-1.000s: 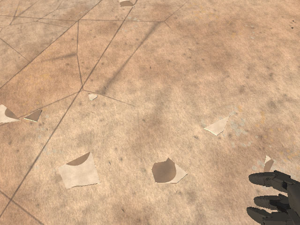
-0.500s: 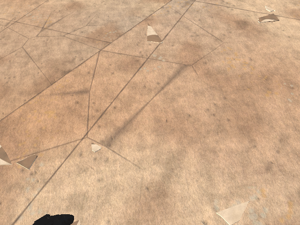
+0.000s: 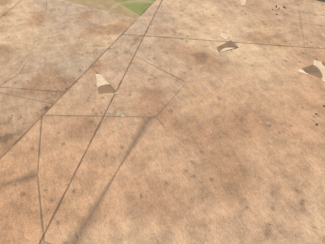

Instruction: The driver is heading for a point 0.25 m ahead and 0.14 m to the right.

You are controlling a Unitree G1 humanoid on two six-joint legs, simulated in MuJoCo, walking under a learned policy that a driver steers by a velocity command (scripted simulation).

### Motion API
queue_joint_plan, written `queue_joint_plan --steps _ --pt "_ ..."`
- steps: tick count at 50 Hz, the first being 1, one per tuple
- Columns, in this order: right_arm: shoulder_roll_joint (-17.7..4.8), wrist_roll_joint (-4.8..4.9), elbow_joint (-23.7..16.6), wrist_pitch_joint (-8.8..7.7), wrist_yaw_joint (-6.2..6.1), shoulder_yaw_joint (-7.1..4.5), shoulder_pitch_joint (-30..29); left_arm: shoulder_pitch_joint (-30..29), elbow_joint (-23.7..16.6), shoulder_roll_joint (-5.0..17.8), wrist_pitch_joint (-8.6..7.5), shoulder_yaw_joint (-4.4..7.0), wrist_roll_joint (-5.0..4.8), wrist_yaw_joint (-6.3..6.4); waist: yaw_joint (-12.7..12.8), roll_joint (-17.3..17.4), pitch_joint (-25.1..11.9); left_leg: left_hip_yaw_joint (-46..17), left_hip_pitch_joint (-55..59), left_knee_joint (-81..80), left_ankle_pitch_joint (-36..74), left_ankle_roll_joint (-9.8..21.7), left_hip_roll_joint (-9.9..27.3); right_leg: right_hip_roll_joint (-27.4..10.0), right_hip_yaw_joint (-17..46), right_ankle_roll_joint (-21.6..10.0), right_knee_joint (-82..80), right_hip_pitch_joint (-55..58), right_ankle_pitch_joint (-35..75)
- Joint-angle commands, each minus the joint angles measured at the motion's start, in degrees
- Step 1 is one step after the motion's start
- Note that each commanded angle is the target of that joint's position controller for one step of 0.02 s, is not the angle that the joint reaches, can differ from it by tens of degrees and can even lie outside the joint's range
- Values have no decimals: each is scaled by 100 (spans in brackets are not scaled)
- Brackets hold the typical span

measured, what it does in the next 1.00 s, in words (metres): walks ahead, turning right: right foot, then left foot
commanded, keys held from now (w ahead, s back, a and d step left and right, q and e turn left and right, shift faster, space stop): w+e+shift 0.08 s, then shift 0.92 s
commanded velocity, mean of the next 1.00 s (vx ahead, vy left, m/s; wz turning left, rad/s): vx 0.30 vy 0.00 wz -0.27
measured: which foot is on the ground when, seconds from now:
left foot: down 0.00-0.24, up 0.26-0.66, down 0.68-1.00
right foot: up 0.00-0.24, down 0.26-1.00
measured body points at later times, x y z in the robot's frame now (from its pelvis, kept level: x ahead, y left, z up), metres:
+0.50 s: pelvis +0.31 -0.06 -0.01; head +0.36 -0.07 +0.44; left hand +0.51 +0.15 -0.12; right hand +0.37 -0.36 -0.11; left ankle +0.39 +0.10 -0.67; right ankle +0.35 -0.13 -0.74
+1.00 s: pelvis +0.42 -0.02 -0.01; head +0.43 -0.02 +0.44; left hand +0.57 +0.20 -0.15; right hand +0.50 -0.30 -0.12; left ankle +0.49 +0.07 -0.74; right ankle +0.35 -0.13 -0.74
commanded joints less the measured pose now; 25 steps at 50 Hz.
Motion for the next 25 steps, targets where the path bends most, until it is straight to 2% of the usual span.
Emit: queue_joint_plan --steps 1,4,6,7,8,9,10,11,12,13,14,15,16,17,18,19,20,22,25 --pt "-587 83 80 -109 47 -195 731 -757 -667 81 53 -66 65 -165 -282 866 699 -1172 1426 -1462 -133 384 1438 -585 181 108 585 -2339 514" --pt "-507 62 298 -185 95 -175 741 -1317 -897 79 110 -124 43 -234 -165 764 930 -204 1160 -1630 1072 341 1276 -595 41 164 353 -2307 1117" --pt "-458 74 407 -215 87 -148 547 -1649 -1049 -25 54 -223 84 -277 -5 600 1266 435 577 -1626 2525 314 1033 -491 -217 156 -885 -1569 1494" --pt "-500 96 453 -210 74 -154 522 -1793 -1066 -102 11 -281 85 -318 -4 484 1331 713 333 -1635 3187 271 913 -342 -538 102 -1658 -953 1676" --pt "-646 110 521 -210 61 -181 615 -1903 -1075 -174 -30 -327 71 -353 -45 520 1323 847 281 -1583 4028 265 916 -154 -806 12 -2217 -383 1760" --pt "-835 138 599 -211 46 -218 728 -1784 -1002 -157 -59 -335 77 -351 -16 619 1158 880 457 -1307 5161 263 931 116 -995 -91 -2517 149 1766" --pt "-1630 394 463 -123 -90 -448 571 -1572 -1099 -33 -239 -226 -462 -247 219 955 710 650 936 -632 6495 268 1122 301 -748 -122 -2469 481 1539" --pt "-1816 459 443 -54 -164 -506 418 -1083 -1014 248 -286 -153 -441 -209 597 1025 290 612 1228 89 7147 260 1254 387 -619 -258 -2762 908 1452" --pt "-1729 434 429 4 -182 -492 356 -256 -765 587 -285 11 -339 -149 1001 923 -196 587 1147 1071 7012 210 1233 426 -459 -461 -3268 1952 2044" --pt "-1501 437 391 -3 -173 -427 367 380 -553 825 -231 131 -223 -21 1331 672 -436 681 424 2424 5838 12 921 262 -127 -621 -3978 3244 3132" --pt "-513 22 236 -58 -61 -180 1026 382 -387 1297 -176 120 -97 146 534 -1191 -958 493 -1741 4854 -1840 -249 62 -1071 1270 -910 -2736 5459 6796" --pt "-635 266 335 -171 94 -31 1847 394 -676 1233 -235 45 83 146 489 -1083 -2993 -1021 -2665 6530 -2696 -254 -237 -2567 3612 -2274 -2857 6849 6962" --pt "-1244 400 356 -169 113 -194 1039 409 -685 983 -178 60 29 124 942 -60 -2945 -1243 -2360 6416 -2078 -241 -5 -2138 3125 -2031 -3445 5984 6416" --pt "-1103 490 121 -140 68 -176 653 -124 -636 877 -205 15 -148 106 582 132 -1792 -1046 -2714 5846 -1667 -248 233 -1898 2534 -1824 -3723 5045 5691" --pt "-1000 396 163 -90 -23 -154 412 -520 -649 679 -240 -41 -266 120 357 587 -946 -859 -2708 5474 -1390 -341 410 -1655 2212 -1580 -3984 3899 5294" --pt "-1011 364 205 9 -80 -191 481 -778 -665 561 -267 -81 -241 140 119 609 -556 -844 -2419 5314 -1196 -397 500 -1537 1964 -1539 -4222 3017 5188" --pt "-1015 344 219 121 -106 -217 610 -844 -637 546 -289 -84 -146 124 -51 546 -406 -862 -1969 5169 -1029 -414 556 -1461 1773 -1488 -4468 2290 5129" --pt "-739 301 236 255 -164 -191 771 -994 -503 426 -350 -104 -114 90 -257 222 -322 -815 -1529 4540 -867 -468 596 -1310 1246 -1450 -4710 1486 5142" --pt "-494 211 167 288 -193 -143 496 -1148 -340 366 -312 -112 -105 169 -287 -43 -380 -678 -1307 3350 -62 -484 490 -962 585 -1230 -4697 1213 5313"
